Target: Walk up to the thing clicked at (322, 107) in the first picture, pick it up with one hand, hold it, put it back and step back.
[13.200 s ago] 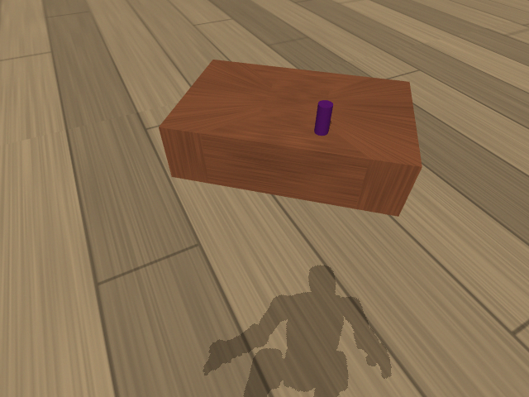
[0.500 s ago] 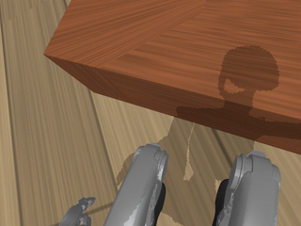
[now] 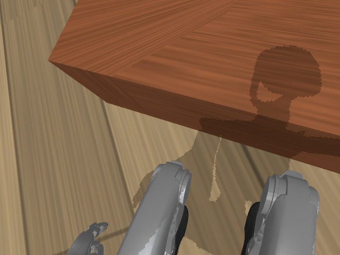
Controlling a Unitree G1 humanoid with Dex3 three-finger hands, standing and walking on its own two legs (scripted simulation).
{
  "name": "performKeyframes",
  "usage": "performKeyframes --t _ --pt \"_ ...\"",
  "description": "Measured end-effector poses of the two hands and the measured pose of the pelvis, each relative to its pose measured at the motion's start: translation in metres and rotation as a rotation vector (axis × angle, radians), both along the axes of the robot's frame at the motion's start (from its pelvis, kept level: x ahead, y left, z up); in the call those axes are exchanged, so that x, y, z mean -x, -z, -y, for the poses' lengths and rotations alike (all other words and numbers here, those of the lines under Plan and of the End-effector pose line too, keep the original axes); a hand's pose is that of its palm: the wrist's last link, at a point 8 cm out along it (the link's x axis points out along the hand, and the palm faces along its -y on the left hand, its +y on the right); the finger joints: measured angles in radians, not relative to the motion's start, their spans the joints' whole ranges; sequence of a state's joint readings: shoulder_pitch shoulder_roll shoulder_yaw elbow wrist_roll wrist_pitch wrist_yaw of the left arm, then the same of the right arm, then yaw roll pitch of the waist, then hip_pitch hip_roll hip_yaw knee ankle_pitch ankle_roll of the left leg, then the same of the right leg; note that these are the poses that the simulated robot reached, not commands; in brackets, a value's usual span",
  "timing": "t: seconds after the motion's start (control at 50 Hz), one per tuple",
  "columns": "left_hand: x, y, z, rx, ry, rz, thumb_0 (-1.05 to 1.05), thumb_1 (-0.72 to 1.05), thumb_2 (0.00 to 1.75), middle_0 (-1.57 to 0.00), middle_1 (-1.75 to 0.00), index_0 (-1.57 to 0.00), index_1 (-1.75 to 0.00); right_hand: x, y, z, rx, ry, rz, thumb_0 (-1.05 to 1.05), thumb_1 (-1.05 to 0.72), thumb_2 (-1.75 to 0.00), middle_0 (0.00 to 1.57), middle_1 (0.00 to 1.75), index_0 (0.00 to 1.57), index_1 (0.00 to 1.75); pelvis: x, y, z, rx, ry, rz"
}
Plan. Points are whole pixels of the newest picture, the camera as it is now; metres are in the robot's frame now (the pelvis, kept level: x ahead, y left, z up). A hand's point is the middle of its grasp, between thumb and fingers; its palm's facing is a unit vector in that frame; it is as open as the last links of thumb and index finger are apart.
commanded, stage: settle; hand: right
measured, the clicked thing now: out of the picture +0.50 -0.37 +0.02
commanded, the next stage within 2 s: lift in 1.42 s
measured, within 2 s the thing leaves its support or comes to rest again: leaves its support in 0.34 s
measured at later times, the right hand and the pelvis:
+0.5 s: hand out of the picture +0.47 -0.37 +0.07, palm faces +0.45 +0.89 -0.03, open 9.9 cm; pelvis +0.01 +0.00 +0.06, yaw -2 degrees
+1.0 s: hand out of the picture +0.47 -0.39 +0.12, palm faces +0.46 +0.89 -0.01, open 9.9 cm; pelvis +0.01 -0.01 +0.11, yaw -4 degrees
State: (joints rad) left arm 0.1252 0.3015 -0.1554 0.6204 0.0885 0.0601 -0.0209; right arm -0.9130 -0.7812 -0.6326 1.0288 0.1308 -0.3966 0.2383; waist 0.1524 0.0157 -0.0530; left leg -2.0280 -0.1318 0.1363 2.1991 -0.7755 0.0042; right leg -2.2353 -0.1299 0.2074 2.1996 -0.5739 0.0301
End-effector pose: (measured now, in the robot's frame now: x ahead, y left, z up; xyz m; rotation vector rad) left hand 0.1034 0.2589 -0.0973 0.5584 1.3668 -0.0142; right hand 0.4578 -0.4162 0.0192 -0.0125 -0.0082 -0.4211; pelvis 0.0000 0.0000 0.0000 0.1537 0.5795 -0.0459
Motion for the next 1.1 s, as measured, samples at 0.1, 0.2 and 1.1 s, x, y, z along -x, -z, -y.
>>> performKeyframes --t 0.1,0.2,1.1 --pt "0.0 0.002 0.001 0.007 -0.009 -0.003 0.0 0.91 0.89 -0.21 -0.3 -0.21 -0.3 -0.001 0.0 -0.002 0.007 -0.009 0.0 -0.03 0.3 -0.79 0.8 0.91 0.83 0.93 -0.001 0.001 -0.001 0.001 -0.002 -0.001" --pt "-0.002 -0.001 0.002 0.014 -0.025 0.004 0.0 0.9 0.89 -0.21 -0.31 -0.21 -0.3 0.001 -0.001 -0.007 0.003 -0.027 -0.032 -0.03 0.36 -0.92 0.77 1.02 0.79 1.04 -0.002 -0.004 -0.001 0.002 -0.001 -0.001" --pt "-0.04 -0.107 0.019 0.022 -0.053 0.117 0.0 0.92 0.88 -0.21 -0.31 -0.22 -0.3 0.023 -0.114 0.012 -0.012 0.056 -0.048 -0.03 0.41 -1.0 0.75 1.08 0.77 1.1 -0.017 -0.113 0.01 0.015 0.065 -0.029"
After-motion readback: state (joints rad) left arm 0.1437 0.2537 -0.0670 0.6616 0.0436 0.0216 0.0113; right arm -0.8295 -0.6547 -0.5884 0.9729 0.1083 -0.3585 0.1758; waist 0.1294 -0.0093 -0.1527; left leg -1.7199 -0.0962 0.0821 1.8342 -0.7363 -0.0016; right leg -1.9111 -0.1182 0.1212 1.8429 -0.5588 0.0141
